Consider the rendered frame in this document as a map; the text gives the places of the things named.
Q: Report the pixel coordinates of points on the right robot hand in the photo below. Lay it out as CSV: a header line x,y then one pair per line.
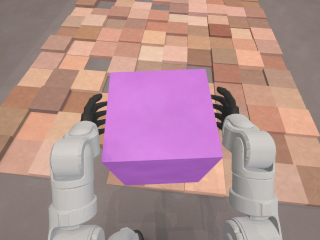
x,y
229,105

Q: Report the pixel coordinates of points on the carton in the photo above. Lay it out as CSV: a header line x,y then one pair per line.
x,y
160,127

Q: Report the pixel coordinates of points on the left robot shin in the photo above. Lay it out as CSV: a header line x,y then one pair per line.
x,y
126,228

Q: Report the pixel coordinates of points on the robot left forearm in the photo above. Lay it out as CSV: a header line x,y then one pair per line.
x,y
72,178

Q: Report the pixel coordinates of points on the left robot hand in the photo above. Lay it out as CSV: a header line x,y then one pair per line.
x,y
90,113

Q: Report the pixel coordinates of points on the right robot upper arm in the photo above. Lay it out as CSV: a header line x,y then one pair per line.
x,y
245,228

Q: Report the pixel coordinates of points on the robot left thigh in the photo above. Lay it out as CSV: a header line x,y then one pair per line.
x,y
124,235

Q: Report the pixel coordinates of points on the robot right forearm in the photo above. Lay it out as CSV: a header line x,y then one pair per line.
x,y
253,169

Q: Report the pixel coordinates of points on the left robot upper arm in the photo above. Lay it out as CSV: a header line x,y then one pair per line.
x,y
84,232

